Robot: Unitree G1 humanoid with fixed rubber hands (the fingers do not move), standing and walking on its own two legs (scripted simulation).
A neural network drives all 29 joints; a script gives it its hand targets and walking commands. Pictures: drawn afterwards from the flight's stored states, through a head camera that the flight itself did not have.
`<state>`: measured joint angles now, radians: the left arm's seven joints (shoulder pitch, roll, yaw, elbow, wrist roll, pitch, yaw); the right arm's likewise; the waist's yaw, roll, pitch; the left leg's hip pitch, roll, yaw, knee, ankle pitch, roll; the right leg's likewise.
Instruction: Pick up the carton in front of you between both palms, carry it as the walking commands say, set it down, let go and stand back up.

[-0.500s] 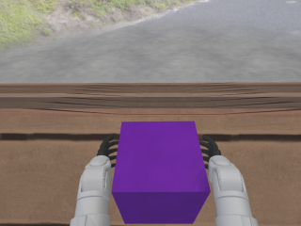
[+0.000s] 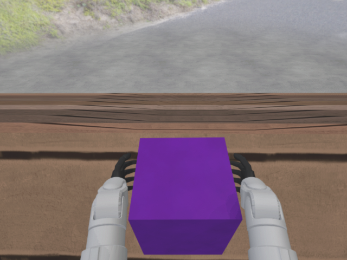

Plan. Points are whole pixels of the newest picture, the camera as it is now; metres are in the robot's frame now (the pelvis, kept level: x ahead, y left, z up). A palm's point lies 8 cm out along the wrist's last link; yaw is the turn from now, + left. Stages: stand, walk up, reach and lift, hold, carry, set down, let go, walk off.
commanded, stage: hold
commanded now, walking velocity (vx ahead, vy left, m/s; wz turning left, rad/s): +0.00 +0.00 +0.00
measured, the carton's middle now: (182, 198) +0.29 +0.00 -0.03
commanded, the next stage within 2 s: carry in 0.12 s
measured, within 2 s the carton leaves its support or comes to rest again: neither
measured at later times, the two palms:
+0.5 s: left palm (112, 149) +0.36 +0.17 +0.09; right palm (232, 148) +0.36 -0.12 +0.08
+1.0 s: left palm (113, 97) +0.62 +0.23 +0.07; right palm (199, 94) +0.63 -0.07 +0.07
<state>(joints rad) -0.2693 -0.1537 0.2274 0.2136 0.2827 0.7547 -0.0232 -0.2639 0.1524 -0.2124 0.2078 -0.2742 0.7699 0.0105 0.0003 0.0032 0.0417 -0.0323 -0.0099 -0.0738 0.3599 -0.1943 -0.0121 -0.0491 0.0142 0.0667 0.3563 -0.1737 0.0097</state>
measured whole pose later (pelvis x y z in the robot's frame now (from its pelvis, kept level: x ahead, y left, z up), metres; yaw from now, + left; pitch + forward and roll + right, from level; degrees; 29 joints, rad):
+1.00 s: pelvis +0.38 +0.07 -0.03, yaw +1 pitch +4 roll +1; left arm -0.08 -0.13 0.09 -0.48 0.05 1.25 0.13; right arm -0.08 0.13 -0.06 -0.44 -0.06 1.23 -0.12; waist 0.00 -0.04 -0.12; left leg -0.50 0.06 0.27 0.60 -0.17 0.10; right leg -0.17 -0.12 -0.08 0.90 -0.48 0.03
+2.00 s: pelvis +1.03 +0.09 -0.04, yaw +1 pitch +3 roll +0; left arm -0.49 -0.04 0.18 -0.11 0.02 1.14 0.14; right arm -0.48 0.08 -0.19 -0.12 -0.04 1.14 -0.15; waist -0.01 -0.03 -0.03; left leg -0.58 0.01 0.17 0.65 -0.12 0.11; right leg -0.11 -0.05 -0.14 0.83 -0.55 -0.01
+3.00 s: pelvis +1.67 +0.04 -0.23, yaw +4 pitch +3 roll +1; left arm -0.38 -0.14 0.19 -0.04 0.01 0.95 0.15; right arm -0.31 0.12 -0.24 -0.14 -0.04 0.99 -0.14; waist 0.06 0.03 0.05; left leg -0.70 -0.01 0.06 0.67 0.30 0.07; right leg -0.24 0.14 -0.14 0.99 -0.76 -0.16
